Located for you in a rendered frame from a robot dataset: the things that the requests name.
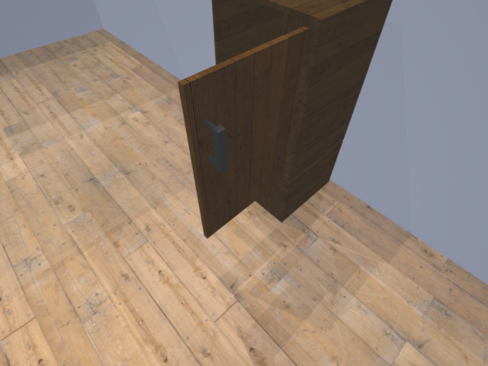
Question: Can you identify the cupboard door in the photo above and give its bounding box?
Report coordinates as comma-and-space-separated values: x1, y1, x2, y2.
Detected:
178, 27, 309, 238

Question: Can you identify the handle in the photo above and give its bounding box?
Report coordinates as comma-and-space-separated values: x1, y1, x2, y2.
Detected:
203, 119, 228, 173

